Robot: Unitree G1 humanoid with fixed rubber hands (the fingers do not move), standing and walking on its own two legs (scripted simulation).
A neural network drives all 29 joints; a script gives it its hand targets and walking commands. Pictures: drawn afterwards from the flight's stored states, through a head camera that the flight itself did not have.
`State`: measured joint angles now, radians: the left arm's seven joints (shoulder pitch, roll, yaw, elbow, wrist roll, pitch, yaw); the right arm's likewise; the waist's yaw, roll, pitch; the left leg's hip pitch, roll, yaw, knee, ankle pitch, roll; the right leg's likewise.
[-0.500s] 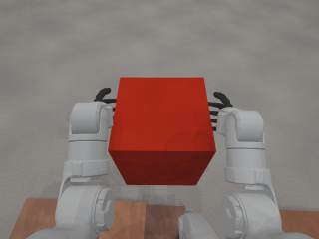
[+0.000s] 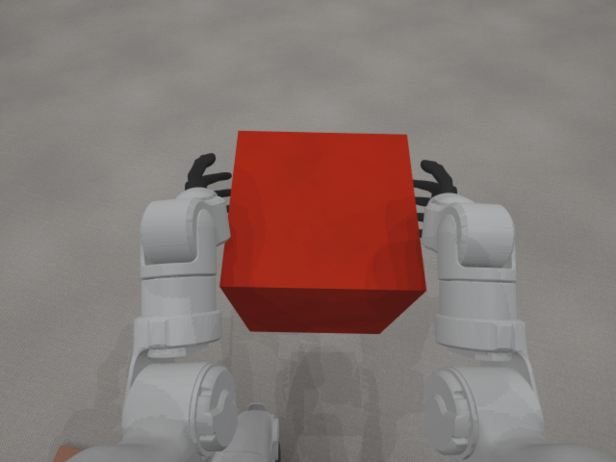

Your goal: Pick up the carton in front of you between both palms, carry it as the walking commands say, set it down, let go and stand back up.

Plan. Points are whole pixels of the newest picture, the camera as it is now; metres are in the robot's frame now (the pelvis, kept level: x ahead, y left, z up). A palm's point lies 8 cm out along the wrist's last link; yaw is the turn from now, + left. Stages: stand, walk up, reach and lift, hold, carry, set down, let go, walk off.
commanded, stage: carry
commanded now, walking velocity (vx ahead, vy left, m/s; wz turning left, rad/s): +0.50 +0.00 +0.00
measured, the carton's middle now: (318, 245) +0.40 +0.02 +0.01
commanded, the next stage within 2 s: none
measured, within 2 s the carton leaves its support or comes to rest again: neither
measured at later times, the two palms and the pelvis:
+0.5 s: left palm (233, 74) +0.69 +0.17 +0.09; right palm (401, 82) +0.67 -0.11 +0.09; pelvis +0.30 +0.04 -0.02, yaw -1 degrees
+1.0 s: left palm out of the picture +0.98 +0.17 +0.10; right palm out of the picture +0.99 -0.12 +0.08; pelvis +0.61 +0.01 -0.01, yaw +1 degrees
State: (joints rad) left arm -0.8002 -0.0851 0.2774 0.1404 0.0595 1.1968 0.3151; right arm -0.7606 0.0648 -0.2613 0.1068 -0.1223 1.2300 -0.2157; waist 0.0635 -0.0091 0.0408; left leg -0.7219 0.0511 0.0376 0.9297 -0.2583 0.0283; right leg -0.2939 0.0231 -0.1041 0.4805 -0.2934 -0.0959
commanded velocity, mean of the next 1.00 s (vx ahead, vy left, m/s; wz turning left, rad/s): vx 0.50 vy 0.00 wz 0.00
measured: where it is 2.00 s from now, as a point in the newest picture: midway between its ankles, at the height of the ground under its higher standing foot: (322, 179)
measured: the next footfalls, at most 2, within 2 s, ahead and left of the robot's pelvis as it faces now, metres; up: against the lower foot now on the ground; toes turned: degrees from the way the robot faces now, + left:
left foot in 0.16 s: +0.29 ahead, +0.11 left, -0.02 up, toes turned +4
right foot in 0.66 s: +0.60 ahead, -0.06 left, -0.02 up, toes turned -5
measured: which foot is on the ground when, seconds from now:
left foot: up 0.00-0.14, down 0.16-0.66, up 0.68-1.00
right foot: down 0.00-0.18, up 0.20-0.64, down 0.66-1.00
